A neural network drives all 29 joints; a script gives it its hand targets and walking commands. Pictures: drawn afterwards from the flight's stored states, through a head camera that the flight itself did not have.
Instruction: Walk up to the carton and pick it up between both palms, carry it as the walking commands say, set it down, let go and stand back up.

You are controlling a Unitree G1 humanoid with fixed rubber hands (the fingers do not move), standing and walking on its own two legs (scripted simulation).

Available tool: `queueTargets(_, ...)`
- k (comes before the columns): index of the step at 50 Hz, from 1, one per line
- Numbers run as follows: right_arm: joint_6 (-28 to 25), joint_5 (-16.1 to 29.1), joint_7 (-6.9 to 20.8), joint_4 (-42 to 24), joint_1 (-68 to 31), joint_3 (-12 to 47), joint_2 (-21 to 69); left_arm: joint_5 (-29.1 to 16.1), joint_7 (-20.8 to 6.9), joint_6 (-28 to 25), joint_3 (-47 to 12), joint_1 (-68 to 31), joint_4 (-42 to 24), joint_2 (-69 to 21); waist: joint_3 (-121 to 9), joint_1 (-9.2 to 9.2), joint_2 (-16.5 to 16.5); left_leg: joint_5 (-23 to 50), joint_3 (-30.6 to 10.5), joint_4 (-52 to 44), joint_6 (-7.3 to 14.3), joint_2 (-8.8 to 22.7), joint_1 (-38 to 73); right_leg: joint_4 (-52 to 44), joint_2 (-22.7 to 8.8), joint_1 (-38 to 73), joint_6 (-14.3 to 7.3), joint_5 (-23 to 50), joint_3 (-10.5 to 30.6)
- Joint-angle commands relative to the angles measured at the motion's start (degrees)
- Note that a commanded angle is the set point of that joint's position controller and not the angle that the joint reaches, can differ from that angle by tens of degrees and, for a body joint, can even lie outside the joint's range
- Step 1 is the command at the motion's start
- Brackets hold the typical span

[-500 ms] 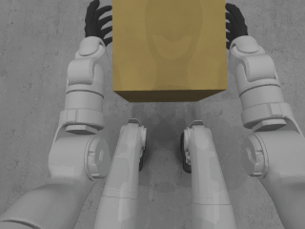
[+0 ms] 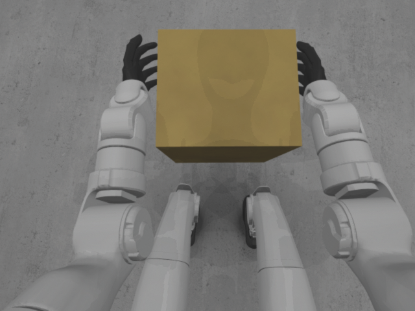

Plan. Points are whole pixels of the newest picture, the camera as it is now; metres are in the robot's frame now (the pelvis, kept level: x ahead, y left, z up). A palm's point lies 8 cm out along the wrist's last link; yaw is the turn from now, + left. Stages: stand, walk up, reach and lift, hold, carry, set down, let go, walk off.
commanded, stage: reach and lift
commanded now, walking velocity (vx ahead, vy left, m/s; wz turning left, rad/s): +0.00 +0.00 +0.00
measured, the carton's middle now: (222, 110) +0.46 +0.02 -0.11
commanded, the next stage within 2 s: none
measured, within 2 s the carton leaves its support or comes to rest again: neither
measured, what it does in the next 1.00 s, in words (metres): rises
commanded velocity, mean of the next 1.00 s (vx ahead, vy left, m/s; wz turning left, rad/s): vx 0.00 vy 0.00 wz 0.00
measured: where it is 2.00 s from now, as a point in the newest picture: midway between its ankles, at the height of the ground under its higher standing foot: (220, 230)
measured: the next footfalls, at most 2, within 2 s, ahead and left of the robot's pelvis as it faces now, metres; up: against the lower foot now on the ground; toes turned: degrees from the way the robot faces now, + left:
none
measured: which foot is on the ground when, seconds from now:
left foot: down 0.00-1.00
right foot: down 0.00-1.00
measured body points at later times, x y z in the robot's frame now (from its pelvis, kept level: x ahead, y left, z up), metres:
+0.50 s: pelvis +0.02 +0.00 +0.06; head +0.20 +0.00 +0.47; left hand +0.46 +0.17 +0.05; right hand +0.48 -0.14 +0.03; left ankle +0.14 +0.13 -0.62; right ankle +0.15 -0.12 -0.62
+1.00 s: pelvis +0.11 +0.00 +0.11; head +0.12 +0.00 +0.56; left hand +0.45 +0.17 +0.15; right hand +0.46 -0.14 +0.12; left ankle +0.14 +0.13 -0.62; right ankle +0.15 -0.12 -0.62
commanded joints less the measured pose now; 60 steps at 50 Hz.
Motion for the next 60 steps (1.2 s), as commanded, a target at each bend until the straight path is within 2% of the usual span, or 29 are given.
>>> queueTargets(1, -4.1, 10.1, 20.4, -21.5, -45.6, 23.3, 76.8, -7.9, -22.0, 0.2, -39.1, -44.2, -15.5, -67.5, -129.4, 2.95, -1.1, 3.5, 0.7, -14.6, 1.6, -6.9, 33.3, -13.1, 6.2, 30.1, -2.5, 1.4, -1.1)
queueTargets(2, -3.9, 9.5, 20.6, -21.8, -44.4, 23.1, 75.8, -7.5, -22.1, 0.7, -39.5, -41.0, -13.2, -69.1, -129.1, 1.68, -1.5, 4.8, 0.7, -15.1, 1.3, -6.8, 33.4, -13.8, 6.5, 29.9, -2.5, 1.7, -1.5)
queueTargets(4, -3.9, 9.8, 20.8, -20.9, -43.6, 22.7, 76.1, -6.1, -22.3, 0.7, -37.1, -39.1, -11.6, -67.8, -124.3, 4.36, -2.1, 5.4, 1.3, -16.0, 1.7, -6.6, 32.4, -15.1, 5.9, 30.4, -2.2, 1.8, -0.8)
queueTargets(8, -3.8, 10.1, 21.2, -20.9, -42.9, 23.4, 78.6, -6.6, -22.4, 0.4, -39.2, -39.7, -15.2, -68.3, -124.9, 4.36, -1.8, 5.6, 1.0, -18.8, 1.8, -6.3, 36.0, -17.2, 5.9, 33.5, -2.2, 2.9, -0.8)
queueTargets(9, -3.6, 8.0, 21.3, -19.8, -41.3, 20.8, 75.5, -5.6, -22.8, 1.0, -38.2, -38.8, -13.0, -68.4, -122.5, 2.25, -0.7, 4.8, 1.2, -19.3, 1.2, -6.3, 34.2, -19.0, 5.8, 33.0, -2.6, 1.9, -0.9)
queueTargets(12, -3.2, 7.6, 21.6, -17.4, -36.5, 21.0, 78.1, -4.8, -23.2, 0.9, -38.1, -36.1, -12.3, -67.9, -119.1, 2.96, -1.2, 5.6, 0.8, -21.8, 1.9, -5.7, 36.3, -21.0, 5.4, 34.0, -2.1, 2.7, -0.7)
queueTargets(13, -4.0, 9.7, 21.8, -24.5, -41.4, 24.2, 76.6, -6.2, -23.2, 0.9, -40.1, -36.5, -16.0, -70.4, -125.6, 2.36, -1.4, 7.5, -0.3, -22.0, 1.3, -6.0, 42.3, -20.6, 5.9, 36.3, -2.2, 4.7, -1.0)
queueTargets(15, -4.0, 8.2, 22.1, -19.7, -38.8, 22.0, 75.5, -5.0, -23.0, 0.6, -39.5, -36.6, -14.8, -68.5, -118.9, 2.35, -0.9, 8.6, -0.7, -23.5, 1.3, -5.4, 40.6, -22.2, 5.7, 34.0, -2.3, 5.2, -0.7)
queueTargets(16, -4.3, 10.1, 22.0, -23.9, -37.6, 25.3, 77.2, -5.5, -22.8, 0.8, -41.0, -34.3, -17.5, -69.9, -125.2, 3.76, -0.2, 14.1, 0.3, -23.3, 1.1, -5.8, 44.9, -23.2, 5.5, 40.1, -2.4, 9.9, 0.0)
queueTargets(17, -4.3, 9.8, 21.4, -25.6, -38.2, 25.1, 76.2, -5.7, -23.1, 0.9, -40.2, -32.8, -16.9, -69.3, -124.9, 2.58, -1.4, 14.8, 0.4, -23.7, 1.6, -5.8, 43.4, -24.4, 5.3, 43.3, -2.1, 11.0, 0.6)
queueTargets(18, -3.7, 6.9, 21.5, -19.6, -35.3, 21.3, 75.0, -3.4, -23.4, 1.2, -37.9, -29.4, -11.2, -68.2, -113.8, 2.23, -2.8, 10.1, 0.2, -24.6, 1.7, -5.4, 36.7, -24.4, 5.3, 36.7, -2.0, 6.5, -0.2)
queueTargets(19, -3.8, 7.6, 21.7, -22.3, -35.1, 22.9, 76.0, -4.0, -23.5, 1.0, -39.6, -31.6, -14.9, -69.0, -117.3, 2.50, -0.1, 10.4, 0.9, -25.7, 1.3, -5.7, 39.8, -25.6, 5.1, 40.8, -2.3, 7.5, 0.1)
queueTargets(21, -4.3, 10.2, 22.2, -25.8, -38.1, 26.3, 77.6, -4.4, -23.2, 0.8, -42.0, -30.8, -18.8, -69.1, -121.2, 3.90, -2.1, 12.6, -0.2, -27.4, 1.6, -5.6, 44.8, -26.7, 4.9, 43.5, -1.5, 9.0, 0.7)
queueTargets(23, -3.6, 7.8, 21.9, -21.4, -35.6, 23.8, 76.4, -2.5, -23.6, 1.6, -38.2, -28.8, -12.0, -68.9, -111.6, 4.73, -1.1, 8.9, 1.2, -28.5, 1.8, -5.8, 41.1, -28.9, 4.4, 42.9, -1.9, 4.7, 1.3)
queueTargets(25, -3.2, 6.5, 22.1, -18.7, -30.3, 21.9, 78.2, -3.5, -23.8, 1.5, -39.6, -28.8, -13.0, -69.4, -108.7, 1.84, -1.3, 8.0, 0.1, -30.6, 2.0, -4.8, 43.7, -30.5, 4.4, 43.1, -2.2, 5.6, 0.4)
queueTargets(27, -3.1, 6.6, 22.2, -20.2, -31.9, 23.4, 78.7, -0.9, -24.1, 1.6, -35.7, -26.4, -10.3, -69.6, -102.7, 5.48, -1.6, 6.4, 1.8, -31.3, 2.3, -5.0, 41.2, -31.8, 3.6, 43.6, -2.0, 2.9, 1.4)
queueTargets(28, -3.0, 4.9, 22.4, -17.3, -30.9, 20.5, 77.8, -0.8, -24.2, 1.7, -34.9, -26.0, -8.4, -69.8, -97.6, 3.57, -1.9, 5.7, 0.9, -31.5, 2.4, -4.7, 40.9, -32.0, 3.9, 38.4, -2.2, 1.7, 0.6)
queueTargets(31, -2.0, 1.6, 23.0, -13.1, -24.4, 16.6, 80.9, 3.5, -24.9, 2.5, -30.1, -18.5, -2.5, -71.0, -85.9, 4.73, -3.0, 3.7, 1.7, -34.8, 3.0, -4.3, 39.1, -35.2, 3.8, 35.9, -2.1, -0.2, -0.2)
queueTargets(32, -2.0, 0.6, 23.2, -13.7, -23.2, 15.2, 80.1, 2.9, -25.1, 2.6, -30.2, -19.0, -4.2, -72.2, -83.8, 2.49, -1.7, 4.5, 1.5, -35.7, 2.3, -4.1, 40.5, -35.9, 3.6, 36.4, -2.5, 0.9, -0.1)
queueTargets(33, -2.0, 1.3, 23.3, -15.7, -24.3, 17.0, 80.2, 3.8, -25.3, 2.8, -29.2, -16.9, -3.2, -71.1, -80.1, 4.66, -2.1, 6.5, 2.3, -35.7, 2.7, -4.4, 40.4, -36.4, 3.7, 36.1, -2.2, 1.9, -0.1)
queueTargets(38, 0.1, -1.2, 24.2, -10.8, -21.2, 11.4, 75.8, 5.9, -25.6, 5.8, -24.8, -8.4, 5.1, -73.6, -63.6, 3.58, 0.4, -1.8, 1.6, -41.2, 1.5, -3.6, 41.6, -39.9, 3.6, 33.7, -2.5, -5.5, -1.0)
queueTargets(40, 1.2, -3.3, 24.3, -8.2, -13.0, 10.3, 78.8, 5.6, -26.1, 5.8, -25.9, -8.4, 0.7, -70.7, -65.2, 2.23, -1.0, 3.9, 1.7, -41.6, 2.2, -3.7, 43.2, -41.6, 3.7, 37.6, -2.5, -0.2, -0.8)
queueTargets(42, 1.9, -2.6, 24.4, -8.1, -10.3, 10.7, 79.0, 6.3, -25.9, 6.5, -24.6, -5.8, 0.4, -69.3, -62.6, 3.79, -0.7, 6.8, 2.4, -43.0, 2.3, -4.0, 43.2, -43.0, 3.5, 39.2, -2.1, 1.9, -0.8)
queueTargets(43, 1.9, -1.5, 24.5, -11.9, -12.1, 12.8, 77.6, 5.8, -25.6, 7.0, -26.3, -4.3, 0.0, -72.4, -63.6, 2.79, 0.8, 9.4, 2.1, -43.1, 1.8, -4.0, 47.0, -43.0, 3.6, 39.8, -2.1, 4.1, -1.1)
queueTargets(45, 3.1, -1.5, 24.4, -11.0, -7.7, 13.8, 79.8, 5.2, -25.3, 7.5, -26.7, -2.0, -2.8, -69.5, -61.5, 3.41, -1.6, 13.0, 1.9, -43.8, 2.4, -3.7, 46.6, -43.6, 3.4, 42.1, -1.5, 8.1, -0.9)
queueTargets(47, 2.9, 1.7, 23.9, -20.2, -9.5, 20.0, 80.8, 3.7, -25.6, 8.1, -30.5, 1.8, -5.3, -72.9, -66.8, 4.82, -1.8, 21.6, 1.6, -44.0, 2.1, -4.4, 49.9, -43.8, 3.6, 47.8, -1.2, 16.8, -0.6)
queueTargets(49, 4.4, 2.8, 23.4, -20.5, -4.4, 21.9, 82.1, 1.3, -25.4, 8.6, -34.9, 1.4, -10.2, -71.9, -68.2, 2.92, -2.0, 25.6, 1.2, -44.4, 1.9, -4.4, 51.6, -44.2, 3.4, 50.3, -0.7, 22.8, -0.1)
queueTargets(50, 4.3, 5.0, 22.9, -25.9, -6.2, 25.8, 83.3, 0.1, -25.2, 8.6, -37.7, 1.6, -13.8, -72.3, -69.7, 3.98, -1.2, 27.8, 1.1, -44.6, 2.1, -4.5, 52.6, -43.6, 3.4, 52.9, -0.4, 25.5, 0.0)
queueTargets(60, 10.7, 4.0, 21.4, -31.7, 2.8, 29.5, 74.9, -1.3, -23.2, 15.3, -40.1, 12.0, -19.2, -68.1, -56.0, 4.04, -1.6, 26.4, 0.0, -48.7, 1.3, -4.1, 53.8, -48.3, 3.1, 54.1, -0.9, 21.1, -0.2)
